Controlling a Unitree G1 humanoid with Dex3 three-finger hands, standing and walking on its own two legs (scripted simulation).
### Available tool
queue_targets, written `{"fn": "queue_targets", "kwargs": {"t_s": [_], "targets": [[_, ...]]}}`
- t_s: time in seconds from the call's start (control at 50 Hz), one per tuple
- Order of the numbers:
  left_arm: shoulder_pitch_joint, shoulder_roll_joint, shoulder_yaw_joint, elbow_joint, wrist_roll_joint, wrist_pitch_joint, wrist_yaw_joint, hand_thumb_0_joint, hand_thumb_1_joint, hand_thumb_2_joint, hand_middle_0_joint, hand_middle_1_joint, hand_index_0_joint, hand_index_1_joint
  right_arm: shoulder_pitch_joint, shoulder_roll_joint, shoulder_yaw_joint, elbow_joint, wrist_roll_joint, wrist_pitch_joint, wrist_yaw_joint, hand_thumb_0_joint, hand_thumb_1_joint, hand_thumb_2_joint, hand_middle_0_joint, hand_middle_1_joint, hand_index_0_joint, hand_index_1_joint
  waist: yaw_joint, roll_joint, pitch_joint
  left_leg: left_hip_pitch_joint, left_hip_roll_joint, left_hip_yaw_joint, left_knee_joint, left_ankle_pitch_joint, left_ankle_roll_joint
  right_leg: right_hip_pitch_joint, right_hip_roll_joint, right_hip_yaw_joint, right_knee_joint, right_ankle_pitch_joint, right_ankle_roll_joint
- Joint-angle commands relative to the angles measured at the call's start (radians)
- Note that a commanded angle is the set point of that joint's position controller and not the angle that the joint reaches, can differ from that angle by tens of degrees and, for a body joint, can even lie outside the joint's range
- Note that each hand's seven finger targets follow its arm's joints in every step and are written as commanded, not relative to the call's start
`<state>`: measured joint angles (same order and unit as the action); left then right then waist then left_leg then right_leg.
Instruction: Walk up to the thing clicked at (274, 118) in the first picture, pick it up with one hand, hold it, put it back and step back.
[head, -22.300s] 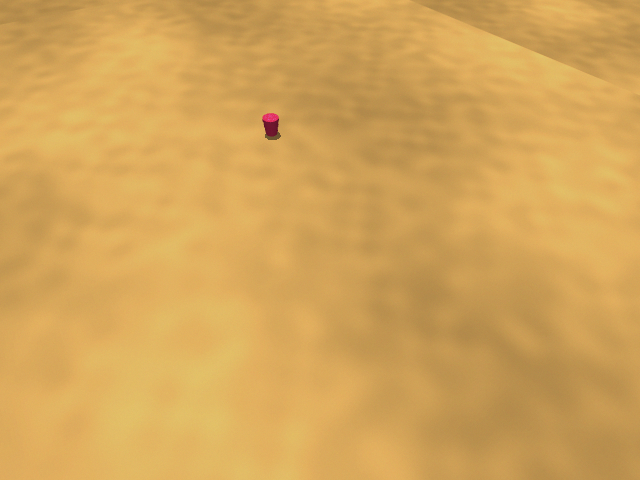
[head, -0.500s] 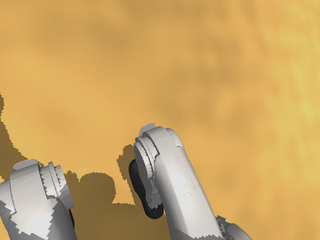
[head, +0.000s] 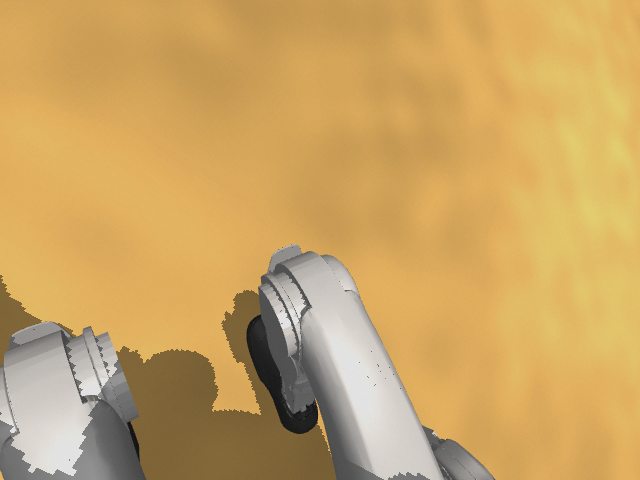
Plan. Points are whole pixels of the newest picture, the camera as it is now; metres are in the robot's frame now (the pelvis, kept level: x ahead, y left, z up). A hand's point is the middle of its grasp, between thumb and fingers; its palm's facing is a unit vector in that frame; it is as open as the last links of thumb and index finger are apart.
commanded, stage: close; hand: left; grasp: from above
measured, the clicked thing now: out of the picture +0.49 +0.29 -0.26
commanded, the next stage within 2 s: settle in 1.50 s
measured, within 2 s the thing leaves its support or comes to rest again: leaves its support in 1.98 s
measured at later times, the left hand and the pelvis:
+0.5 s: hand out of the picture +0.47 +0.30 -0.23, palm faces -0.44 -0.13 -0.89, open 11.6 cm; pelvis +0.00 +0.00 +0.00, yaw +0 degrees
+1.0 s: hand out of the picture +0.47 +0.30 -0.23, palm faces -0.44 -0.13 -0.89, open 11.4 cm; pelvis +0.00 +0.00 +0.01, yaw +0 degrees
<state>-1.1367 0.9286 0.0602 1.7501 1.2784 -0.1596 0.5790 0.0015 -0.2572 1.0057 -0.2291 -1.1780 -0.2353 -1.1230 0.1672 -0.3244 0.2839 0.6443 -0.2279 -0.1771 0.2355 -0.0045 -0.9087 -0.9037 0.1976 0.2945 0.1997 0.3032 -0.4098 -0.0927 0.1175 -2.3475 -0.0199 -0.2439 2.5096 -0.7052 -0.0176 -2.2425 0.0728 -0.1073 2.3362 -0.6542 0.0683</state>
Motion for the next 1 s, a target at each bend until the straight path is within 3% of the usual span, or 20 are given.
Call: {"fn": "queue_targets", "kwargs": {"t_s": [0.0, 0.04, 0.1, 0.2, 0.24, 0.28, 0.32, 0.4, 0.44, 0.5, 0.56, 0.6, 0.64, 0.72, 0.76, 0.78, 0.84, 0.86, 0.92, 0.98], "targets": [[-0.238, 0.147, -0.009, -0.088, -0.002, 0.009, 0.031, 0.0, -0.199, 1.009, -0.255, -1.135, -0.289, -1.099, 0.197, -0.316, -0.11, 0.019, 0.008, 0.009, -0.013, 0.0, -0.903, -0.902, 0.2, 0.299, 0.2, 0.299, -0.04, 0.482, -0.604, 0.491, 0.036, 0.088, -0.284, 0.186, 0.019, 0.306, 0.018, -0.154, -0.18, 0.228, -0.097], [-0.236, 0.135, -0.027, -0.074, -0.005, 0.01, 0.025, 0.0, -0.201, 0.999, -0.26, -1.124, -0.291, -1.091, 0.199, -0.312, -0.108, 0.019, 0.005, 0.008, -0.012, 0.0, -0.904, -0.903, 0.2, 0.299, 0.2, 0.299, -0.058, 0.463, -0.563, 0.447, 0.033, 0.105, -0.282, 0.139, 0.028, 0.325, 0.022, -0.144, -0.201, 0.202, -0.093], [-0.25, 0.157, -0.004, -0.116, -0.003, 0.014, 0.021, 0.0, -0.179, 1.006, -0.274, -1.121, -0.305, -1.088, 0.206, -0.32, -0.112, 0.017, 0.007, 0.003, -0.01, 0.0, -0.903, -0.902, 0.2, 0.299, 0.2, 0.299, -0.04, 0.481, -0.601, 0.487, 0.032, 0.097, -0.284, 0.172, 0.023, 0.319, 0.014, -0.147, -0.191, 0.219, -0.095], [-0.218, 0.129, -0.031, -0.078, -0.008, 0.017, 0.017, 0.0, -0.122, 1.038, -0.345, -1.115, -0.363, -1.096, 0.2, -0.314, -0.116, 0.014, 0.008, 0.007, -0.012, 0.0, -0.906, -0.904, 0.2, 0.299, 0.199, 0.299, -0.052, 0.441, -0.58, 0.448, 0.032, 0.108, -0.28, 0.146, 0.031, 0.342, 0.023, -0.14, -0.213, 0.211, -0.089], [-0.26, 0.144, -0.018, -0.104, -0.008, 0.014, 0.018, 0.0, -0.089, 1.013, -0.355, -1.11, -0.381, -1.083, 0.214, -0.317, -0.108, 0.015, 0.008, 0.008, -0.011, 0.0, -0.905, -0.904, 0.2, 0.299, 0.199, 0.299, -0.056, 0.446, -0.587, 0.444, 0.031, 0.098, -0.286, 0.15, 0.03, 0.338, 0.015, -0.143, -0.204, 0.21, -0.09], [-0.223, 0.144, -0.021, -0.079, -0.014, 0.018, 0.02, 0.0, -0.094, 1.031, -0.365, -1.092, -0.38, -1.076, 0.206, -0.313, -0.11, 0.018, 0.01, 0.011, -0.014, 0.0, -0.905, -0.904, 0.2, 0.299, 0.199, 0.299, -0.043, 0.437, -0.592, 0.456, 0.034, 0.1, -0.287, 0.162, 0.029, 0.344, 0.02, -0.145, -0.209, 0.217, -0.091], [-0.254, 0.114, -0.029, -0.085, -0.009, 0.015, 0.016, 0.0, -0.065, 1.011, -0.372, -1.095, -0.395, -1.071, 0.209, -0.322, -0.108, 0.007, 0.006, 0.008, -0.011, 0.0, -0.904, -0.903, 0.2, 0.299, 0.199, 0.299, -0.064, 0.444, -0.578, 0.476, 0.035, 0.084, -0.285, 0.187, 0.021, 0.313, 0.013, -0.154, -0.192, 0.227, -0.096], [-0.246, 0.137, -0.03, -0.089, -0.015, 0.014, 0.017, 0.0, -0.034, 1.029, -0.41, -1.087, -0.424, -1.071, 0.206, -0.316, -0.106, 0.009, 0.007, 0.011, -0.018, 0.0, -0.905, -0.904, 0.2, 0.299, 0.199, 0.299, -0.051, 0.434, -0.596, 0.457, 0.033, 0.101, -0.284, 0.171, 0.029, 0.356, 0.018, -0.143, -0.213, 0.226, -0.09], [-0.243, 0.117, -0.047, -0.074, -0.016, 0.016, 0.01, 0.0, -0.022, 1.042, -0.434, -1.074, -0.442, -1.066, 0.206, -0.314, -0.104, 0.012, 0.01, 0.007, -0.017, 0.0, -0.906, -0.905, 0.2, 0.299, 0.199, 0.299, -0.065, 0.429, -0.561, 0.457, 0.033, 0.102, -0.279, 0.161, 0.029, 0.337, 0.017, -0.142, -0.213, 0.218, -0.09], [-0.268, 0.142, -0.027, -0.132, -0.015, 0.013, 0.012, 0.0, 0.036, 1.048, -0.475, -1.072, -0.484, -1.063, 0.209, -0.321, -0.106, 0.004, 0.013, 0.007, -0.017, 0.0, -0.905, -0.904, 0.2, 0.299, 0.199, 0.299, -0.047, 0.469, -0.619, 0.511, 0.034, 0.09, -0.29, 0.205, 0.021, 0.341, 0.012, -0.146, -0.198, 0.246, -0.093], [-0.226, 0.111, -0.05, -0.069, -0.019, 0.016, 0.007, 0.0, 0.06, 1.041, -0.497, -1.07, -0.503, -1.063, 0.206, -0.317, -0.1, 0.0, 0.009, 0.009, -0.017, 0.0, -0.908, -0.906, 0.2, 0.299, 0.199, 0.299, -0.071, 0.419, -0.546, 0.445, 0.032, 0.103, -0.283, 0.157, 0.029, 0.344, 0.018, -0.144, -0.217, 0.215, -0.092], [-0.24, 0.145, -0.033, -0.098, -0.023, 0.013, 0.011, 0.0, 0.088, 1.063, -0.52, -1.073, -0.524, -1.069, 0.211, -0.317, -0.102, 0.003, 0.011, 0.012, -0.021, 0.0, -0.907, -0.905, 0.2, 0.299, 0.199, 0.299, -0.051, 0.44, -0.587, 0.46, 0.031, 0.105, -0.295, 0.159, 0.027, 0.369, 0.018, -0.141, -0.221, 0.215, -0.091], [-0.215, 0.128, -0.037, -0.086, -0.024, 0.015, 0.007, 0.0, 0.124, 1.077, -0.554, -1.071, -0.554, -1.071, 0.206, -0.317, -0.104, 0.005, 0.009, 0.013, -0.022, 0.0, -0.907, -0.905, 0.2, 0.299, 0.199, 0.299, -0.043, 0.453, -0.591, 0.484, 0.034, 0.097, -0.299, 0.159, 0.022, 0.343, 0.015, -0.146, -0.214, 0.209, -0.095], [-0.252, 0.126, -0.039, -0.098, -0.024, 0.011, 0.008, 0.0, 0.202, 1.106, -0.615, -1.078, -0.612, -1.082, 0.209, -0.326, -0.104, -0.004, 0.01, 0.015, -0.022, 0.0, -0.908, -0.906, 0.2, 0.299, 0.199, 0.299, -0.062, 0.439, -0.565, 0.453, 0.032, 0.095, -0.29, 0.156, 0.025, 0.329, 0.014, -0.148, -0.214, 0.208, -0.096], [-0.231, 0.146, -0.029, -0.097, -0.022, 0.013, 0.008, 0.0, 0.215, 1.108, -0.637, -1.067, -0.627, -1.076, 0.203, -0.322, -0.1, -0.002, 0.009, 0.018, -0.024, 0.0, -0.91, -0.907, 0.2, 0.299, 0.199, 0.299, -0.044, 0.438, -0.587, 0.456, 0.032, 0.099, -0.288, 0.167, 0.025, 0.353, 0.016, -0.145, -0.214, 0.215, -0.094], [-0.216, 0.139, -0.036, -0.073, -0.018, 0.014, 0.004, 0.0, 0.219, 1.124, -0.656, -1.059, -0.64, -1.075, 0.214, -0.32, -0.095, -0.002, 0.006, 0.017, -0.024, 0.0, -0.911, -0.907, 0.2, 0.299, 0.199, 0.299, -0.056, 0.429, -0.571, 0.453, 0.03, 0.103, -0.287, 0.168, 0.026, 0.36, 0.016, -0.144, -0.217, 0.216, -0.095], [-0.225, 0.148, -0.033, -0.096, -0.022, 0.01, 0.006, 0.0, 0.27, 1.167, -0.705, -1.063, -0.68, -1.088, 0.206, -0.322, -0.095, -0.004, 0.01, 0.021, -0.029, 0.0, -0.91, -0.907, 0.2, 0.299, 0.199, 0.299, -0.047, 0.45, -0.592, 0.47, 0.032, 0.098, -0.292, 0.17, 0.023, 0.352, 0.017, -0.146, -0.212, 0.218, -0.096], [-0.237, 0.144, -0.034, -0.089, -0.025, 0.01, 0.008, 0.0, 0.219, 1.149, -0.706, -1.099, -0.692, -1.114, 0.208, -0.327, -0.097, -0.003, 0.007, 0.022, -0.031, 0.0, -0.925, -0.909, 0.2, 0.299, 0.199, 0.299, -0.054, 0.452, -0.584, 0.468, 0.033, 0.095, -0.293, 0.167, 0.021, 0.346, 0.015, -0.149, -0.211, 0.215, -0.099], [-0.222, 0.129, -0.033, -0.082, -0.019, 0.015, 0.007, 0.0, 0.077, 1.02, -0.557, -0.987, -0.542, -1.003, 0.217, -0.32, -0.095, -0.002, 0.003, 0.025, -0.029, 0.0, -0.908, -0.906, 0.2, 0.299, 0.199, 0.299, -0.054, 0.441, -0.596, 0.467, 0.032, 0.098, -0.288, 0.19, 0.022, 0.359, 0.017, -0.15, -0.211, 0.233, -0.096], [-0.229, 0.126, -0.046, -0.074, -0.031, 0.013, 0.007, 0.0, 0.003, 1.025, -0.514, -0.976, -0.49, -1.002, 0.21, -0.325, -0.093, -0.003, 0.005, 0.028, -0.034, 0.0, -0.907, -0.906, 0.2, 0.299, 0.199, 0.299, -0.064, 0.424, -0.571, 0.444, 0.032, 0.098, -0.289, 0.156, 0.027, 0.355, 0.018, -0.147, -0.22, 0.215, -0.091]]}}
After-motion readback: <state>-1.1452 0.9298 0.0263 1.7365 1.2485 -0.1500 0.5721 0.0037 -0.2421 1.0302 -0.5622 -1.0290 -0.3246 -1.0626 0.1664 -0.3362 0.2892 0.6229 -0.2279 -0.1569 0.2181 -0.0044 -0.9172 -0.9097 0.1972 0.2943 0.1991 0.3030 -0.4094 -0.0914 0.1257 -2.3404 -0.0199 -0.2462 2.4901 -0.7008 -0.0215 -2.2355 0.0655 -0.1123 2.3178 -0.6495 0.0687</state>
